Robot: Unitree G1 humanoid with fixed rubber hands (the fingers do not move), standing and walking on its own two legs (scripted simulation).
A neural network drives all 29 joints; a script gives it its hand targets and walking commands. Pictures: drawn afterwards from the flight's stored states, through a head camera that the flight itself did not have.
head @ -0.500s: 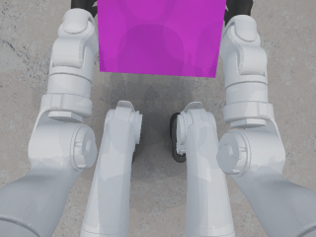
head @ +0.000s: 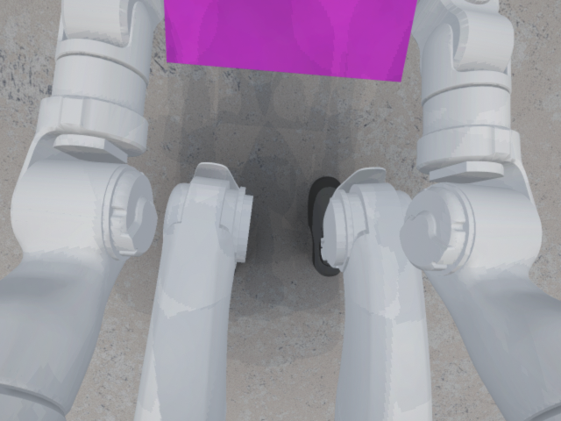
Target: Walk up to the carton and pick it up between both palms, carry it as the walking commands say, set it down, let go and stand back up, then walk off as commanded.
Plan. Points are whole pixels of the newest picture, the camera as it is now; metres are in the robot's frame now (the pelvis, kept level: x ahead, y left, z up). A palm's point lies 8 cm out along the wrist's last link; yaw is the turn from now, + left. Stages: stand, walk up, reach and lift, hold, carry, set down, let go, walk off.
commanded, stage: set down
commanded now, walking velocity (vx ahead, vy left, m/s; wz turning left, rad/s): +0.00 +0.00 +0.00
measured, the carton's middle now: out of the picture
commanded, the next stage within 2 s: none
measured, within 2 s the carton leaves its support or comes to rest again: rests again in 1.82 s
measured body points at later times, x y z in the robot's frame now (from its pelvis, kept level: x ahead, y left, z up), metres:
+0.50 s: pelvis +0.02 +0.00 -0.05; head +0.39 +0.02 +0.19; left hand +0.59 +0.14 -0.23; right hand +0.59 -0.15 -0.20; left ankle +0.12 +0.09 -0.38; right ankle +0.15 -0.12 -0.38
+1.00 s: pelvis +0.02 +0.00 -0.06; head +0.39 +0.03 +0.19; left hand +0.58 +0.15 -0.24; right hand +0.59 -0.14 -0.21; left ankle +0.12 +0.09 -0.38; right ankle +0.15 -0.12 -0.38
